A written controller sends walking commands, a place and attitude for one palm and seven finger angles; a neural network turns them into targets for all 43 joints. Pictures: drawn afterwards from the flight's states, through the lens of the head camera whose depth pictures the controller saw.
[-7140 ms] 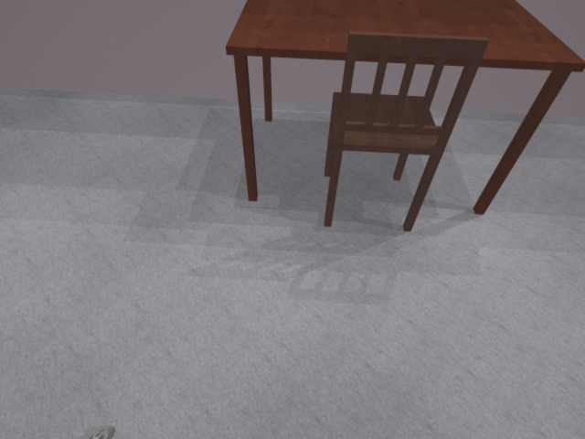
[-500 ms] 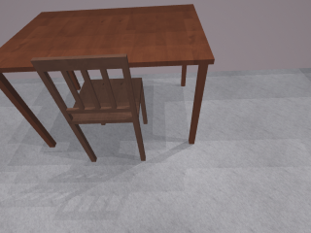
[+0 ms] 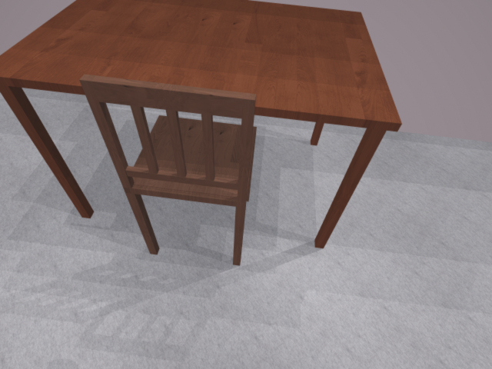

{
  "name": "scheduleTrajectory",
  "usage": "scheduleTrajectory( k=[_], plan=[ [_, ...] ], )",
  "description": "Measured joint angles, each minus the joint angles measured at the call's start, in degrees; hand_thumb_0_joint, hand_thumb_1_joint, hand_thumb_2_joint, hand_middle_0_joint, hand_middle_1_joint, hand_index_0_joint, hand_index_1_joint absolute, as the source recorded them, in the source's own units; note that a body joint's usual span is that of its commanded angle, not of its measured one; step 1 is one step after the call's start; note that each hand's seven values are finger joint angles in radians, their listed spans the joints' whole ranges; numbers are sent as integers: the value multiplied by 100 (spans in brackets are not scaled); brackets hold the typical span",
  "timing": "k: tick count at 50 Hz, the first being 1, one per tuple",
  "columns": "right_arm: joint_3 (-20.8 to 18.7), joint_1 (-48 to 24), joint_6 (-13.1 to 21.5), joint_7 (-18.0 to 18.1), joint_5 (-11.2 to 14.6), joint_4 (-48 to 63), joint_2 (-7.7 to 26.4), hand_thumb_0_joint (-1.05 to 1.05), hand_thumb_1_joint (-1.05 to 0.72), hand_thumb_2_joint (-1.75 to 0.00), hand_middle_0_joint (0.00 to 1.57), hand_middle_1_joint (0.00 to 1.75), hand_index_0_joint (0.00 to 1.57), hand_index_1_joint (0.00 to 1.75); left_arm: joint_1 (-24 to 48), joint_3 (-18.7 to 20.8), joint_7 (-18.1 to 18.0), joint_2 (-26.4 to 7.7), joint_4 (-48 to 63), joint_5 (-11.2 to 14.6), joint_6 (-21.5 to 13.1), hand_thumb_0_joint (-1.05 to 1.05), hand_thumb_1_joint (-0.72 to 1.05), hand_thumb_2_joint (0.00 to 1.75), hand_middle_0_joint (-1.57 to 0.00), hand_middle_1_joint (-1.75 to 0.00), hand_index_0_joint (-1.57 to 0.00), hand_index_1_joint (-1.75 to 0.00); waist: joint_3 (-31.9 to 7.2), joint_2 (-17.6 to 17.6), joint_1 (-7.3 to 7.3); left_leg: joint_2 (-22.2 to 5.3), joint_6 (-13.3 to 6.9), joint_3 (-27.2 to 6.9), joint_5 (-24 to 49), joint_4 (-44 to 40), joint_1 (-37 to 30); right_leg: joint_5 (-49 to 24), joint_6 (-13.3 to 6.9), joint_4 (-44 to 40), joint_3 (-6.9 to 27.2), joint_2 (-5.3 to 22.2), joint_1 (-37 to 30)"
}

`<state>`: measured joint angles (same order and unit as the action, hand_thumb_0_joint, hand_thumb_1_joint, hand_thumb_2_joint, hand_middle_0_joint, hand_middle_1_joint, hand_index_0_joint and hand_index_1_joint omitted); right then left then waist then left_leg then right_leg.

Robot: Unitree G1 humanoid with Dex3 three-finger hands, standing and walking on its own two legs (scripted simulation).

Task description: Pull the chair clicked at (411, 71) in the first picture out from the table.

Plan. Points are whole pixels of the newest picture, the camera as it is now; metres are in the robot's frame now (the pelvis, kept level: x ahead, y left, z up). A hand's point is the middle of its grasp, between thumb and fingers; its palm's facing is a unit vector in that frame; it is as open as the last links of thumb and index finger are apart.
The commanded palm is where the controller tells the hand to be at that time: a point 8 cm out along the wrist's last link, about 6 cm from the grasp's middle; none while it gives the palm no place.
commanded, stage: take the last steps up to it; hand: left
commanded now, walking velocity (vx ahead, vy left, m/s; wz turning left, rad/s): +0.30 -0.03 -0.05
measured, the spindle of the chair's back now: (177, 145) +0.65 +0.25 -0.09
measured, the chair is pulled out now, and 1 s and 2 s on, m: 0.00 0.00 0.00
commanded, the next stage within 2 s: come to a stop and stand still in 0.36 s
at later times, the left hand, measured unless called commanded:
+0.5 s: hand (185, 290) +0.28 +0.15 -0.15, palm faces -0.01 -0.98 -0.21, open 7.4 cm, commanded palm none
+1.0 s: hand (164, 307) +0.25 +0.19 -0.17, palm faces +0.04 -0.97 -0.24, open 7.4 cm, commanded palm none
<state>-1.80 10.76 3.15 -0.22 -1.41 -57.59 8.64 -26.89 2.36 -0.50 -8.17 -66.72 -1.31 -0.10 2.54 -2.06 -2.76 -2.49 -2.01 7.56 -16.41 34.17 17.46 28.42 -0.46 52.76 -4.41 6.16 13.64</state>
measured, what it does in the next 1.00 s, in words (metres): walks ahead: right foot, then left foot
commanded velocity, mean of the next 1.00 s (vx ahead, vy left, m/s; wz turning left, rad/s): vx -0.01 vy -0.02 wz -0.01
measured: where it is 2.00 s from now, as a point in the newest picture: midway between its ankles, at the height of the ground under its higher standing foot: outside the picture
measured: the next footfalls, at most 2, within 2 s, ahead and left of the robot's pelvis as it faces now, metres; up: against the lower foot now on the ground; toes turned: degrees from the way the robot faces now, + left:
right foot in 0.40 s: +0.26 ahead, -0.12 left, +0.00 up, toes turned -9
left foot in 0.74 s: +0.32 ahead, +0.10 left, +0.00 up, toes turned -1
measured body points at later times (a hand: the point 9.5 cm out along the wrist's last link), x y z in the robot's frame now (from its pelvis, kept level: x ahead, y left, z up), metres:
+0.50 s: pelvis +0.18 -0.02 +0.00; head +0.21 -0.04 +0.45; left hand +0.28 +0.20 -0.14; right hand +0.11 -0.23 -0.17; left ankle +0.07 +0.10 -0.66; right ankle +0.22 -0.11 -0.73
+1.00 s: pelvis +0.21 -0.01 +0.01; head +0.24 +0.00 +0.46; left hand +0.25 +0.24 -0.15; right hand +0.30 -0.24 -0.13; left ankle +0.28 +0.11 -0.73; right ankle +0.14 -0.13 -0.67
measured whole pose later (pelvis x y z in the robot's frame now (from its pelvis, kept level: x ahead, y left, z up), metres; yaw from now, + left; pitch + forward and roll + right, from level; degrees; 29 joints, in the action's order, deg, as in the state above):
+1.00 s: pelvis +0.21 -0.01 +0.01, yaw -2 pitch +0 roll +0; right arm -1.8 6.3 -1.4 1.9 -1.2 -55.8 8.7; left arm -12.0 3.5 -2.0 -11.8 -57.8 -0.8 3.4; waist 4.8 -0.9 -1.2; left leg -2.5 -1.1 4.3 -8.7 27.8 18.6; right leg 29.5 1.5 56.1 -0.5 0.7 20.2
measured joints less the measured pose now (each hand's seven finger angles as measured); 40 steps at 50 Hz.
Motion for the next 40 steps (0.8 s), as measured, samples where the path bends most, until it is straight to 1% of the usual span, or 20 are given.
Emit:
scheduleTrajectory(
  k=[2, 3, 5, 10, 14, 17, 19, 20, 21, 22, 24, 25, 26, 28, 30, 33, 36, 37, 39, 40],
  plan=[
    [-74, 76, 58, 124, 52, 39, -51, -1, -93, -90, 20, 30, 21, 30, 195, 45, 33, -63, 45, -10, 20, 1, 90, 90, -20, -30, -20, -30, -38, -27, 77, 56, -16, 75, 44, -297, -291, -366, -74, 931, 56, -40, 600],
    [-88, 130, 78, 157, 52, 35, -37, -1, -94, -90, 20, 30, 21, 30, 312, 68, 50, -96, 102, -22, 13, 1, 90, 90, -20, -30, -20, -30, -65, -37, 110, 97, -26, 98, 92, -497, -446, -580, -76, 1103, 42, -35, 838],
    [-73, 271, 102, 175, 50, -35, -2, -2, -95, -90, 20, 30, 21, 30, 569, 100, 67, -162, 264, -36, -11, 1, 91, 90, -20, -30, -20, -30, -130, -48, 134, 175, -62, 128, 176, -885, -734, -926, -34, 1106, 3, -15, 1215],
    [-8, 668, 76, 152, 53, -302, -1, -1, -94, -90, 20, 30, 20, 30, 1221, 131, 89, -237, 701, -35, -43, 1, 91, 90, -20, -30, -20, -30, -197, -48, 164, 346, -80, 162, 221, -1527, -1313, -1464, 80, 325, -5, 49, 1686],
    [14, 929, 19, 126, 17, -472, -57, 0, -92, -90, 20, 30, 20, 30, 1655, 124, 107, -227, 915, -15, -27, 1, 91, 90, -20, -30, -20, -30, -123, 21, 304, 386, -17, 151, 18, -1628, -1636, -1572, 52, -617, -5, 34, 1607],
    [13, 1075, -30, 116, -14, -576, -79, 0, -92, -90, 20, 30, 20, 30, 1867, 112, 118, -204, 1018, -9, -33, 1, 91, 90, -20, -30, -20, -30, -31, 118, 439, 328, 81, 165, -283, -1476, -1801, -1552, -29, -1225, -67, -60, 1367],
    [14, 1173, -62, 115, -16, -647, -83, 0, -91, -90, 20, 30, 20, 30, 1944, 95, 126, -191, 1070, -12, -85, 1, 91, 90, -20, -30, -20, -30, 35, 200, 500, 226, 179, 170, -602, -1166, -1837, -1663, -101, -1712, -166, -184, 1055],
    [18, 1239, -68, 108, 1, -685, -96, 0, -91, -90, 20, 30, 20, 30, 1961, 79, 125, -200, 1094, -21, -156, 1, 91, 90, -20, -30, -20, -30, 56, 218, 511, 166, 212, 150, -825, -807, -1754, -1853, -163, -1960, -198, -238, 862],
    [15, 1226, -90, 101, 31, -741, -89, 0, -91, -90, 20, 30, 20, 30, 2002, 80, 106, -170, 1082, -29, -241, 0, 91, 90, -20, -30, -20, -30, 116, 298, 501, 34, 178, 104, -1008, -170, -1513, -1802, -218, -1847, -247, -311, 855],
    [19, 1187, -127, 99, 63, -774, -80, 0, -91, -90, 20, 30, 20, 30, 2019, 62, 93, -141, 1072, -9, -308, 0, 91, 90, -20, -30, -20, -30, 178, 353, 500, -19, 137, -67, -1213, 695, -1170, -1645, -262, -1716, -295, -357, 835],
    [1, 1083, -200, 100, 86, -788, -57, 1, -91, -90, 20, 30, 20, 30, 1953, 22, 66, -84, 1036, 23, -355, 0, 91, 90, -20, -30, -20, -30, 223, 387, 455, 8, 87, -367, -1333, 2240, -473, -1450, -309, -1770, -332, -425, 652],
    [-9, 1016, -227, 104, 85, -767, -35, 1, -91, -90, 20, 30, 20, 30, 1893, 5, 36, -47, 1000, 31, -341, 0, 91, 90, -20, -30, -20, -30, 218, 401, 432, 0, 92, -436, -1215, 2700, -174, -1448, -309, -1916, -340, -458, 523],
    [-13, 937, -246, 115, 81, -729, -7, 1, -91, -90, 20, 30, 20, 30, 1824, -12, -1, -8, 952, 30, -318, 0, 91, 90, -20, -30, -20, -30, 200, 412, 417, -21, 121, -473, -1073, 2908, 79, -1502, -268, -2094, -340, -484, 400],
    [-2, 762, -280, 153, 84, -614, 30, 1, -91, -90, 20, 30, 20, 30, 1706, 33, -125, 14, 861, 48, -275, 0, 92, 89, -20, -30, -21, -30, 149, 412, 401, -71, 221, -509, -891, 2637, 400, -1594, -267, -2406, -331, -517, 206],
    [7, 582, -304, 180, 103, -496, 44, 1, -91, -90, 19, 30, 20, 30, 1645, 17, -163, -41, 770, 17, -195, -1, 94, 89, -20, -30, -21, -30, 113, 400, 380, -101, 309, -512, -717, 1942, 520, -1624, -262, -2585, -319, -522, 82],
    [-1, 310, -372, 210, 108, -357, 68, 1, -92, -90, 19, 30, 20, 30, 1593, -5, -165, -88, 707, 6, -53, -1, 94, 89, -20, -30, -21, -30, 133, 398, 307, -87, 380, -521, -461, 1072, 517, -1531, -212, -2563, -302, -521, -10],
    [-55, 113, -443, 204, 104, -258, 151, 1, -93, -90, 19, 30, 20, 30, 1530, 31, -165, -111, 727, 12, 70, 0, 93, 89, -20, -30, -21, -30, 195, 372, 233, -36, 400, -474, -21, 371, 323, -1308, -131, -2282, -300, -504, -32],
    [-64, 74, -445, 192, 100, -215, 174, 1, -93, -90, 19, 30, 20, 30, 1496, 45, -167, -125, 744, 22, 109, 0, 92, 89, -20, -30, -21, -30, 205, 363, 215, -39, 379, -447, 388, 67, 198, -1203, -95, -2124, -301, -507, -8],
    [-69, -16, -429, 184, 77, -144, 141, 1, -93, -90, 19, 30, 20, 30, 1484, 69, -181, -204, 766, 55, 198, 0, 92, 90, -20, -30, -21, -30, 246, 204, 175, 32, 157, -371, 374, 2, 116, -884, -15, -1691, -232, -430, 126],
    [-50, -61, -420, 188, 66, -100, 108, 1, -93, -90, 19, 30, 20, 30, 1489, 76, -199, -247, 776, 68, 238, 0, 92, 90, -20, -30, -20, -30, 264, 121, 147, 58, 88, -330, 300, 12, 110, -425, 29, -1272, -96, -448, 270]
  ],
)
